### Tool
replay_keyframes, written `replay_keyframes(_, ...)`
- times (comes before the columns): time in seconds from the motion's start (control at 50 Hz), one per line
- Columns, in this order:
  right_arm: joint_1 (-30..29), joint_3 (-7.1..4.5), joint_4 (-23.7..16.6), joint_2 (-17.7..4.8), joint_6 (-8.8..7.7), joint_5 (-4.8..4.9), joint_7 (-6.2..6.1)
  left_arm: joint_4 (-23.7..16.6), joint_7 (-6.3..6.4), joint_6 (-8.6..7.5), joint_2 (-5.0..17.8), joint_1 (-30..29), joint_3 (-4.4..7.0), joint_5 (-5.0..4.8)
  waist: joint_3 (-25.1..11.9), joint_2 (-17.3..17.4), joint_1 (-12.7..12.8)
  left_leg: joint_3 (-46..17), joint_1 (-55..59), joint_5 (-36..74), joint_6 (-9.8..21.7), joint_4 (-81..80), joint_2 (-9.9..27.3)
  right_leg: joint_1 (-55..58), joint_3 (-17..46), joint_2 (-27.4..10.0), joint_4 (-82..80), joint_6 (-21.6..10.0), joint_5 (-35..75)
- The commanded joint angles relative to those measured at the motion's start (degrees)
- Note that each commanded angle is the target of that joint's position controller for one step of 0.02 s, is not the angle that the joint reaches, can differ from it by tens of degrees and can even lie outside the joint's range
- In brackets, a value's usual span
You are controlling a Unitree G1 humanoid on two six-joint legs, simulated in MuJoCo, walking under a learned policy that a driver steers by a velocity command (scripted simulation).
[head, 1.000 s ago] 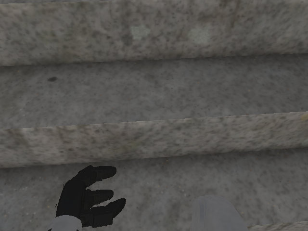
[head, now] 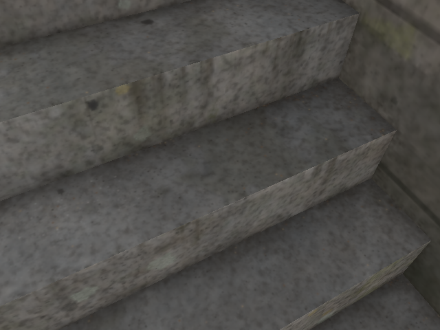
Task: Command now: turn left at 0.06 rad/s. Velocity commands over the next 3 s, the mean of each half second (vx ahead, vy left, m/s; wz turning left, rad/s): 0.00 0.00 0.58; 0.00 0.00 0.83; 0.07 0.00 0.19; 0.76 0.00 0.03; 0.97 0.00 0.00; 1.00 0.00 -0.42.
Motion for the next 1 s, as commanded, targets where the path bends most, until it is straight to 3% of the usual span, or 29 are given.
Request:
replay_keyframes(0.02, -4.4, 1.69, -10.4, -6.3, -3.68, 0.53, 1.94, -0.2, -3.99, -2.51, 12.1, -1.6, 1.53, 2.01, -7.4, 21.5, -6.0, -32.8, 5.8, -0.6, 14.4, -8.5, 15.9, -13.8, 11.4, -3.3, 7.2, -1.7, 3.0)
replay_keyframes(0.06, -3.4, 1.85, -10.0, -7.9, -4.82, 1.29, 2.63, -0.8, -4.53, -4.37, 10.9, -2.5, 1.42, 1.78, -7.1, 13.0, -5.1, -33.1, 3.4, 3.5, 14.8, -7.3, 12.8, -12.4, 8.1, -0.2, 7.0, -3.2, -2.4)
replay_keyframes(0.12, -8.4, 1.75, -14.3, -12.5, -5.23, 2.37, -0.5, -6.6, -3.55, -6.56, 10.0, -5.2, 0.08, 0.37, -9.5, 9.7, -3.0, -28.6, 0.3, 22.0, 9.9, -0.9, 9.9, -2.2, 4.7, -1.2, -17.9, -2.3, -6.5)
replay_keyframes(0.16, -18.7, 2.61, -17.1, -14.3, -4.0, 0.93, -0.48, -3.5, -5.35, -6.43, 6.2, 7.8, -0.8, -0.89, -7.5, 6.7, 4.6, -21.0, -16.3, 14.4, 4.7, 1.8, 6.2, 22.8, -1.1, -3.5, -44.7, -1.0, 20.6)
replay_keyframes(0.2, -18.4, 3.29, -16.5, -15.5, -1.71, 2.02, 1.31, 0.8, -7.64, -7.01, 6.0, 15.2, 0.31, -2.67, 1.4, 3.0, 9.0, -17.5, -23.4, 15.5, 4.4, 6.2, 3.6, 38.5, -8.0, -1.3, -74.2, -1.9, 36.2)
replay_keyframes(0.22, -12.6, 3.69, -15.9, -14.0, -1.02, 3.63, 3.45, 0.7, -8.47, -7.37, 9.1, 13.4, 1.37, -1.42, 1.0, -1.2, 7.6, -13.3, -17.0, 17.3, 3.5, 14.8, 0.0, 38.6, -8.4, -3.2, -82.8, -5.2, 28.4)
replay_keyframes(0.24, -6.6, 3.94, -20.0, -12.0, -0.75, 2.03, 4.89, 1.4, -9.45, -8.71, 18.1, 18.5, 2.93, -0.53, -8.5, -6.7, 0.9, -7.1, -17.0, 13.9, -1.1, 30.6, -3.9, 45.3, -2.4, -12.1, -67.0, -13.8, 77.6)
replay_keyframes(0.26, -1.2, 4.22, -23.3, -10.1, -0.62, 2.62, 6.12, -0.5, -11.03, -7.2, 25.0, 15.1, 4.77, -0.28, -20.7, -18.5, -4.4, -2.4, -34.3, -20.1, -7.5, 48.9, -7.4, 62.6, 9.4, -27.8, -51.3, -28.0, 111.8)
replay_keyframes(0.28, -2.3, 3.02, -22.3, -14.2, -0.78, 4.54, 5.88, -1.1, -11.42, -6.4, 24.7, 18.1, 5.55, 3.38, -19.4, -14.6, 0.9, -1.9, -49.7, -28.1, -9.9, 77.4, -9.2, 65.0, 9.0, -30.8, -48.9, -30.2, 108.1)
replay_keyframes(0.3, -4.8, 2.8, -22.0, -13.3, -0.86, 4.56, 6.02, 0.2, -11.38, -4.66, 24.4, 18.6, 4.89, 6.39, -16.7, -12.2, 0.7, -5.6, -55.7, -15.9, -7.7, 92.8, -7.4, 58.8, 8.0, -29.2, -49.3, -27.6, 86.3)
replay_keyframes(0.34, -10.3, 2.43, -23.8, -11.9, -1.78, 2.12, 5.6, -5.1, -8.41, -2.62, 20.1, 9.4, 2.64, 5.4, -13.7, -1.8, -1.1, -8.2, -49.9, -0.1, -4.0, 84.1, -3.4, 45.0, 4.6, -26.2, -56.7, -24.0, 54.0)
replay_keyframes(0.36, -12.8, 2.7, -24.3, -11.2, -2.21, -0.14, 5.88, -7.1, -5.92, -2.39, 19.8, 5.5, 2.61, 2.29, -13.0, 0.4, -2.0, -4.7, -44.5, -0.5, -3.5, 77.3, -1.7, 40.8, 1.1, -24.1, -62.2, -22.3, 41.2)
replay_keyframes(0.38, -15.0, 2.76, -25.3, -11.7, -1.93, -0.06, 6.36, -7.5, -4.5, -2.18, 20.1, 4.4, 2.83, 1.09, -12.2, -1.2, -1.5, -2.2, -43.3, -4.8, -4.0, 76.8, -0.9, 39.3, -1.2, -23.5, -66.4, -21.6, 31.6)
replay_keyframes(0.42, -16.4, 3.72, -25.1, -11.5, 0.25, 0.69, 7.11, -6.7, -2.95, -2.66, 19.0, 4.7, 3.44, 1.84, -8.7, -2.9, 0.7, -4.9, -46.6, -3.5, -5.0, 75.8, 2.7, 40.2, 2.0, -28.5, -75.4, -21.6, 12.1)
replay_keyframes(0.52, -22.9, 5.33, -24.4, -10.0, 1.37, 2.09, 9.12, 1.4, -2.97, -3.62, 15.0, 16.0, 2.03, 4.4, -4.5, -0.8, 6.7, -3.5, -57.6, 4.7, -2.3, 69.6, 4.6, 49.4, -6.3, -25.7, -78.8, -20.3, -0.3)
replay_keyframes(0.6, -24.1, 5.59, -22.7, -9.0, 2.08, 1.98, 10.53, 6.1, -2.98, -3.66, 15.5, 18.9, 1.56, 5.7, -3.8, -4.0, 4.9, -1.0, -58.4, 7.3, 1.8, 67.9, 5.8, 49.5, -11.9, -25.0, -80.0, -20.1, 6.3)
replay_keyframes(0.68, -24.1, 7.38, -24.7, -8.1, 8.77, 2.52, 12.36, 8.4, -6.32, -3.36, 19.0, 10.0, 2.89, 5.72, -4.0, -7.8, -2.1, 5.6, -40.2, -6.1, 7.4, 43.1, 6.8, 38.9, -19.6, -25.9, -86.1, -19.1, 13.5)
replay_keyframes(0.74, -13.0, 5.27, -22.5, -10.6, 8.85, 2.86, 11.16, 3.5, -4.52, -7.45, 24.3, 2.4, 5.35, 2.98, -12.6, -11.3, -6.5, 11.4, -21.5, -2.4, 2.3, 28.4, -2.0, 45.1, -24.0, -26.0, -73.7, -20.2, 67.9)
replay_keyframes(0.76, -10.5, 1.79, -20.7, -7.7, 6.71, 4.91, 3.31, 1.4, -2.7, -3.01, 23.2, 5.4, 5.51, -6.88, -15.1, -3.9, -4.2, 11.9, -4.2, -13.1, 4.9, 18.4, -5.6, 45.2, -27.5, -18.7, -54.9, -9.4, 82.0)
replay_keyframes(0.78, -6.2, 1.31, -21.1, -9.3, 5.91, 4.55, 0.82, 0.4, -2.26, -1.4, 22.4, 7.5, 5.37, -7.59, -19.1, -9.4, -4.7, 7.4, 2.9, -12.4, 6.2, 5.5, -8.8, 44.6, -23.3, -20.0, -43.4, -8.2, 81.5)
replay_keyframes(0.8, -4.3, -0.81, -20.0, -12.5, 5.22, 3.82, 0.22, -1.5, -2.57, -0.06, 20.3, 7.0, 5.08, -6.6, -17.1, -10.1, -5.3, -9.0, 10.9, -11.2, 8.7, -6.9, -7.0, 31.8, -17.3, -19.9, -27.0, -5.3, 48.4)
replay_keyframes(0.82, -7.3, -4.45, -19.1, -23.4, 6.56, 1.4, 0.19, -8.3, -4.92, 0.23, 13.1, -2.1, 3.33, -3.94, -14.9, 9.8, -4.1, -54.1, 12.5, -12.7, 13.7, -32.0, 2.9, 3.6, -8.7, -3.5, 1.9, 0.7, -11.6)
replay_keyframes(0.84, -12.3, -5.35, -22.7, -26.3, 5.89, -1.79, 1.12, -13.4, -4.33, -1.0, 8.6, -5.9, 2.08, 0.16, -13.1, 4.9, -1.7, -65.3, 8.3, 2.4, 11.3, -44.3, 9.9, -1.6, 5.7, 0.4, 22.3, 2.5, -13.3)
replay_keyframes(0.88, -16.5, -3.06, -18.1, -18.3, 5.35, -1.66, 1.31, -17.4, -1.29, -1.11, 1.2, -5.6, -0.17, 0.28, -1.9, 10.7, 4.6, -47.6, -5.7, -7.1, 9.6, -37.6, 6.1, -5.8, 5.4, 0.2, 29.4, 0.2, -7.1)
replay_keyframes(0.92, -19.0, -1.68, -15.2, -11.7, 3.11, -0.16, 2.05, -16.9, 0.76, -0.88, 1.7, 0.0, -0.34, 0.69, 4.1, 9.2, 9.0, -33.0, -11.7, 3.0, 8.7, -27.8, 2.6, -7.4, 3.9, 0.8, 31.3, -1.0, -3.3)
replay_keyframes(0.94, -17.9, -1.56, -14.5, -10.9, 2.45, 0.31, 2.22, -17.2, 1.27, -0.26, 1.8, 1.2, -0.41, 1.39, 3.0, 8.5, 10.5, -26.4, -10.2, 10.1, 8.7, -26.7, 1.6, -6.6, 5.2, -0.8, 27.1, -1.0, -2.1)
replay_keyframes(0.96, -14.8, 1.11, -15.4, -9.5, -0.94, -0.28, 6.86, -13.5, -1.6, -2.09, 11.7, 5.7, 1.2, -3.2, -8.8, 16.5, 6.3, -27.9, -5.7, 13.4, 12.8, -27.6, 5.7, -12.3, 14.9, 1.3, 14.6, -2.4, -0.9)
replay_keyframes(0.98, -11.8, 0.33, -15.9, -10.2, -2.22, -0.9, 7.64, -13.4, -1.36, -2.18, 13.7, -0.2, 2.3, -3.31, -6.9, 8.8, 2.6, -31.6, -2.4, 15.6, 13.2, -31.5, 8.7, -13.8, 12.5, -0.2, 13.1, 0.0, -2.8)
replay_keyframes(1.0, -15.7, -0.15, -16.3, -15.3, -2.74, -0.95, 7.99, -14.2, -1.87, -0.77, 10.6, -0.5, 1.29, -2.38, -9.9, 10.2, 5.4, -32.5, -2.7, 25.9, 15.9, -33.8, 9.9, -10.3, 6.9, 2.1, 17.8, 1.2, -5.6)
